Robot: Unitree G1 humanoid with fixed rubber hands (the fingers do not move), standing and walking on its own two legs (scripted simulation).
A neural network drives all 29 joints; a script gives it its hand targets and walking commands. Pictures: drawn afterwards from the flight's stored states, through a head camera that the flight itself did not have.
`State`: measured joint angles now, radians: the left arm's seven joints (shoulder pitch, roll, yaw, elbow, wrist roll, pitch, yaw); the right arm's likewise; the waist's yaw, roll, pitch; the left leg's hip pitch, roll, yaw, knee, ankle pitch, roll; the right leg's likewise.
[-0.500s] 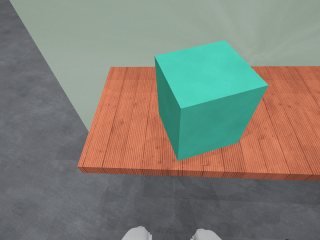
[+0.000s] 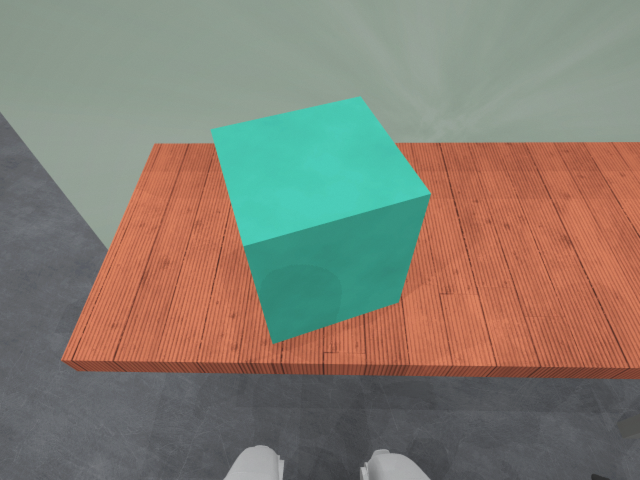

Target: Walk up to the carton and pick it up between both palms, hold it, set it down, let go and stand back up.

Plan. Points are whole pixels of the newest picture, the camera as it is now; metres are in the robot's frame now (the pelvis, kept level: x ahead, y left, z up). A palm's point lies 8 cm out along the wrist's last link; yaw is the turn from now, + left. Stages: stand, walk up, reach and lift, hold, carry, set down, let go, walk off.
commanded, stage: walk up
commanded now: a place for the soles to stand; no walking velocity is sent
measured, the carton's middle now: (314, 225) +0.45 +0.04 +0.03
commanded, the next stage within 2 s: stand in 0.92 s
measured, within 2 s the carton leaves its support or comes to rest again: neither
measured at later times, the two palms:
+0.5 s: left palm out of the picture +0.05 +0.35 -0.12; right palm out of the picture +0.07 -0.28 -0.09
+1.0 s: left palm out of the picture +0.07 +0.36 -0.09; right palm out of the picture +0.09 -0.27 -0.11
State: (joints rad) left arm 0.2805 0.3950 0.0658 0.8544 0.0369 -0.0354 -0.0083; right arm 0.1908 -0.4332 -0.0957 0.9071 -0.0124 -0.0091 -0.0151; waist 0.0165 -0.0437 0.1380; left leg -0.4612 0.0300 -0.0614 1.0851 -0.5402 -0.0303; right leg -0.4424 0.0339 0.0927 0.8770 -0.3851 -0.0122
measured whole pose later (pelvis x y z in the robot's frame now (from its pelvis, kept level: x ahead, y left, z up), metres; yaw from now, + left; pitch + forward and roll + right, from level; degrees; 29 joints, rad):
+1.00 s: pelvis +0.01 +0.04 +0.00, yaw +0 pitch -3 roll +0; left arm 0.28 0.39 0.07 0.86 0.02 -0.05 0.01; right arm 0.19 -0.37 -0.09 0.92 -0.01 -0.01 0.02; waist 0.01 0.01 0.13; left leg -0.41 0.02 -0.05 0.83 -0.36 -0.03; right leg -0.40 0.03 0.10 0.84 -0.39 0.01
